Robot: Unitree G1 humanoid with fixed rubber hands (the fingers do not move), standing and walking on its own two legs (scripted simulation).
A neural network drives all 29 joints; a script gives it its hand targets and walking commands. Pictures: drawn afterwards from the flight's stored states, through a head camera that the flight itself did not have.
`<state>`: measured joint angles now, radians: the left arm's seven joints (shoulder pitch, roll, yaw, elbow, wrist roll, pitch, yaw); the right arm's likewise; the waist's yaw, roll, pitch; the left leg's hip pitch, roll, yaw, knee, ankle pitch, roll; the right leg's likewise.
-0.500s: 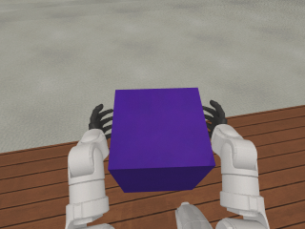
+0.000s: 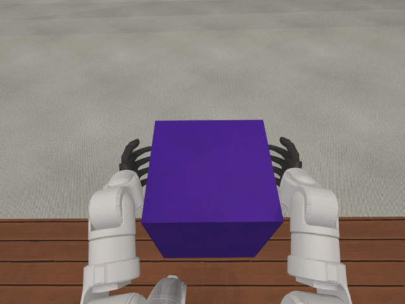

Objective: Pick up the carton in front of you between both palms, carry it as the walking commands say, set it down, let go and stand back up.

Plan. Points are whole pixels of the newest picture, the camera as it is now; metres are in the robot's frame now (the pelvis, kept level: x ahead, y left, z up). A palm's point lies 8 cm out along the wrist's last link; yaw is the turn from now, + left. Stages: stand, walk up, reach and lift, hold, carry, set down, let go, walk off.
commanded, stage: carry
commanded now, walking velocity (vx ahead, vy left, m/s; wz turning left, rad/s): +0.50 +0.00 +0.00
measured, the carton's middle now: (209, 194) +0.32 +0.02 +0.01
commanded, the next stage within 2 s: none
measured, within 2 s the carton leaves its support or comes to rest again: neither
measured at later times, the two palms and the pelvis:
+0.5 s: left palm (168, 92) +0.65 +0.16 +0.03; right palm (272, 100) +0.62 -0.14 +0.03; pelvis +0.31 +0.04 -0.05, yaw -3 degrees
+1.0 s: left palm (181, 56) +0.93 +0.15 -0.02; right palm (260, 55) +0.95 -0.15 -0.02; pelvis +0.62 -0.02 -0.10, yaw -1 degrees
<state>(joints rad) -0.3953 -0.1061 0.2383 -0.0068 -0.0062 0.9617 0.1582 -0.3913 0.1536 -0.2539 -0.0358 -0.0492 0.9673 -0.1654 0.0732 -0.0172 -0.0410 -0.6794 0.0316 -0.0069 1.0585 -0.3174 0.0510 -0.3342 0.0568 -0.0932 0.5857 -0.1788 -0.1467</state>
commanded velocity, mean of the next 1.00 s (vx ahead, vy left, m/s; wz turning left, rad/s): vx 0.50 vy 0.00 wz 0.00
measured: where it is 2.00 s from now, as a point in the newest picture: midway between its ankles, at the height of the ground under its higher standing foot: (221, 146)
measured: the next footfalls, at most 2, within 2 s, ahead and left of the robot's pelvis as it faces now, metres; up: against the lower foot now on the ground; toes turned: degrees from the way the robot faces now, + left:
left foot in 0.26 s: +0.33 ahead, +0.08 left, -0.05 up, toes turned +0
right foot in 0.80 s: +0.66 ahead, -0.06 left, -0.10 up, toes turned -5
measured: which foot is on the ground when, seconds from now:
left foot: up 0.00-0.24, down 0.26-0.80, up 0.82-1.00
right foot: down 0.00-0.28, up 0.30-0.78, down 0.80-1.00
